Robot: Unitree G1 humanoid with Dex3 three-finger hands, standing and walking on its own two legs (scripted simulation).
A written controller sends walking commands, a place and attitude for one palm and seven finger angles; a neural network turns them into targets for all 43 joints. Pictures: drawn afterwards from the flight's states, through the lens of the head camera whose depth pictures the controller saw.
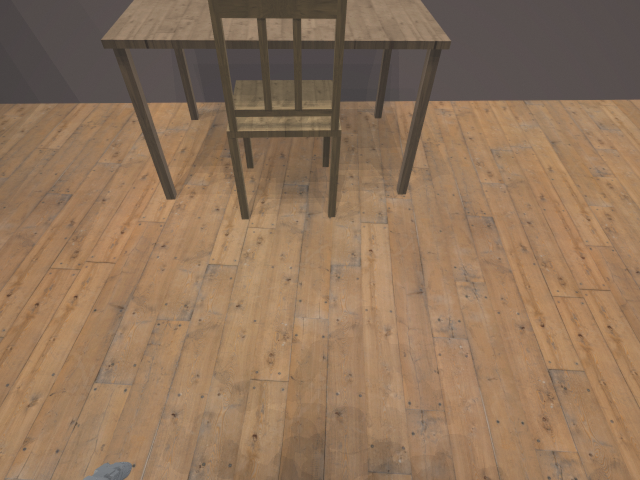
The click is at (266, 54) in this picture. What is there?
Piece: chair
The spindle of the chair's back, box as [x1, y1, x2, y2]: [257, 18, 271, 109]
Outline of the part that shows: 257,18 265,109 271,109 265,18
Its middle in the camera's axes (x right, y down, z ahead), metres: -0.19 -0.57 +1.27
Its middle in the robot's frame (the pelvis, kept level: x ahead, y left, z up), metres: +1.32 +0.24 -0.08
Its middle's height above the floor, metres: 0.69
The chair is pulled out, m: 0.00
